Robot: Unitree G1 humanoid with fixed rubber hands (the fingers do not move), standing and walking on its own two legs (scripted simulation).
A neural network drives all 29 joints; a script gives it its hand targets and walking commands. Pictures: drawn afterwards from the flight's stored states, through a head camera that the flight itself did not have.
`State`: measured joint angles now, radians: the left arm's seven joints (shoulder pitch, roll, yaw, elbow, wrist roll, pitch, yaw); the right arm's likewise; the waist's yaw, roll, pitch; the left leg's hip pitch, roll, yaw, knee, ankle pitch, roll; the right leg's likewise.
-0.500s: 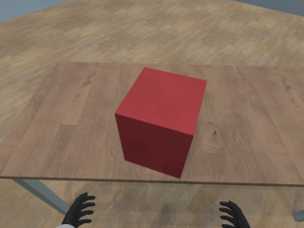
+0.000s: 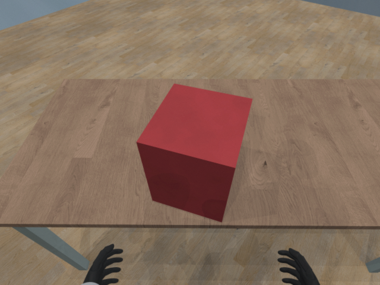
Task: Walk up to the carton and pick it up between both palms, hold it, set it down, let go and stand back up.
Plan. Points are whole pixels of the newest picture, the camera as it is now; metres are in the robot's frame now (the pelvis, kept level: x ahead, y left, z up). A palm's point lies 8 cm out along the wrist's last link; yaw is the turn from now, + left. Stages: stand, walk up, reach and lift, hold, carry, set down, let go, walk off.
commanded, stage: let go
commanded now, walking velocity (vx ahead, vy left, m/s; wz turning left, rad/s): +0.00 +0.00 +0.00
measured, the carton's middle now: (198, 153) +0.43 +0.00 +0.00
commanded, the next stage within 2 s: stand in 0.44 s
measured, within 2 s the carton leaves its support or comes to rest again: neither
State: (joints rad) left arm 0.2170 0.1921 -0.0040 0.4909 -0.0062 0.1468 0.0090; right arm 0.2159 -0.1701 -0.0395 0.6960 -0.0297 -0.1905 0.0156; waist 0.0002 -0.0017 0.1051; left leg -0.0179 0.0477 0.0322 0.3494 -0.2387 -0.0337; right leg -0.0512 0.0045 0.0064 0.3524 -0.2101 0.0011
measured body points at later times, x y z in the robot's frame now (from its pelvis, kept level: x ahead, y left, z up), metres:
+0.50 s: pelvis -0.01 +0.00 +0.00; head +0.00 +0.01 +0.45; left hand +0.15 +0.23 -0.10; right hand +0.14 -0.24 -0.10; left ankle -0.03 +0.14 -0.75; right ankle -0.01 -0.12 -0.75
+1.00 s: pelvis -0.01 +0.02 +0.00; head -0.01 +0.02 +0.45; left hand +0.06 +0.33 -0.12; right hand +0.10 -0.28 -0.12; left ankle -0.03 +0.14 -0.75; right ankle -0.01 -0.12 -0.75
